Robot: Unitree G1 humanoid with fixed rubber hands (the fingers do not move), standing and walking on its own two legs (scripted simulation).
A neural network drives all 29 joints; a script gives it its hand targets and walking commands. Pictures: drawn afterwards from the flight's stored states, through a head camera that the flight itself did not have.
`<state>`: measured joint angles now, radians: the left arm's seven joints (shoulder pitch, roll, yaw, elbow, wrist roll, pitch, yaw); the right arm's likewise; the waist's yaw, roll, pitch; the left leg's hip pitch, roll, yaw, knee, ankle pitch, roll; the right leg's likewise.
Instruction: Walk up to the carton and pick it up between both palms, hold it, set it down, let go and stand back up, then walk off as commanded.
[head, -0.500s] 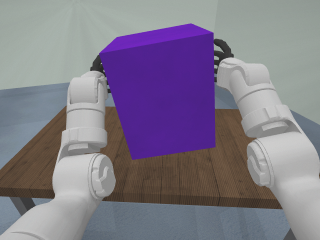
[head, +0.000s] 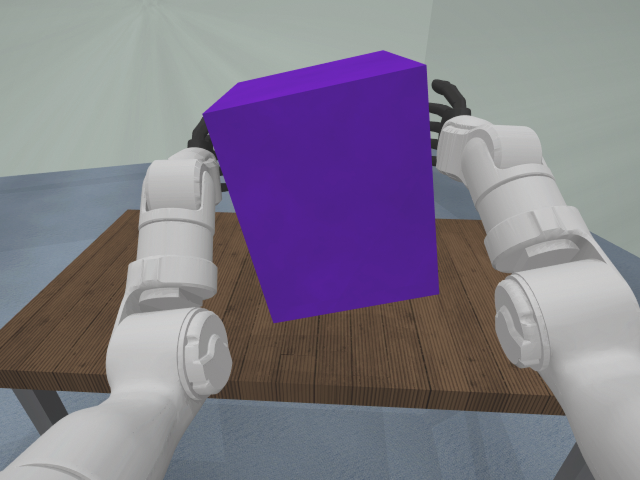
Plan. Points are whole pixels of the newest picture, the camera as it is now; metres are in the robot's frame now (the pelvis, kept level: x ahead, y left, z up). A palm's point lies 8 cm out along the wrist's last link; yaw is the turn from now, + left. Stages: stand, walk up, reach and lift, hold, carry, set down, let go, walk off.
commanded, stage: hold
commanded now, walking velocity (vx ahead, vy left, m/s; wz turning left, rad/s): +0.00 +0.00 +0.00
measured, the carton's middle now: (330, 180) +0.38 -0.01 +0.29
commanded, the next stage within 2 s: none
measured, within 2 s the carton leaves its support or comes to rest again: neither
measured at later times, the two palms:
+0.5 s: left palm (201, 172) +0.37 +0.14 +0.30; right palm (444, 144) +0.36 -0.15 +0.34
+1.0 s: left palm (194, 159) +0.37 +0.15 +0.32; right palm (443, 138) +0.36 -0.14 +0.34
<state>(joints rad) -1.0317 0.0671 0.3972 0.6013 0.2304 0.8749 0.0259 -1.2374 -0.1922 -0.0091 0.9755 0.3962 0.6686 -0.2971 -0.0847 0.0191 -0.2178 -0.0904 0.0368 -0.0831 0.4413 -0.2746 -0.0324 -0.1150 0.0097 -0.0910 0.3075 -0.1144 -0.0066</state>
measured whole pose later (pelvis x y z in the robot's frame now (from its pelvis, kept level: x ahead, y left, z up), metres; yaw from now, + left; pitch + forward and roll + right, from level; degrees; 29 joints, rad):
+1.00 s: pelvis +0.00 -0.01 +0.00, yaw +0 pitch -4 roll -1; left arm -1.10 0.11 0.43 0.69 0.24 0.86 0.00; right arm -1.27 -0.17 -0.03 1.01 0.36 0.67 -0.30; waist -0.06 0.01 -0.23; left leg -0.10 0.04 -0.08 0.42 -0.26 -0.04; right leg -0.14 0.01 -0.09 0.32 -0.12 -0.01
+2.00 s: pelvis +0.01 +0.00 +0.00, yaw +0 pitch -4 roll -2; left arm -1.04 0.07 0.39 0.60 0.23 0.87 0.03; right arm -1.25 -0.20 0.01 0.98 0.41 0.68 -0.30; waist -0.08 0.02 -0.23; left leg -0.09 0.04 -0.08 0.44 -0.28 -0.03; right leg -0.12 0.01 -0.09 0.31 -0.12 0.00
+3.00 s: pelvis +0.00 +0.00 +0.00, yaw +0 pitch -3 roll -2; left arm -1.01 0.08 0.40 0.58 0.22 0.86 0.02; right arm -1.21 -0.17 0.01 0.93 0.40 0.68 -0.32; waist -0.08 0.02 -0.22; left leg -0.11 0.04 -0.09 0.44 -0.27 -0.04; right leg -0.14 0.01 -0.09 0.31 -0.12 -0.01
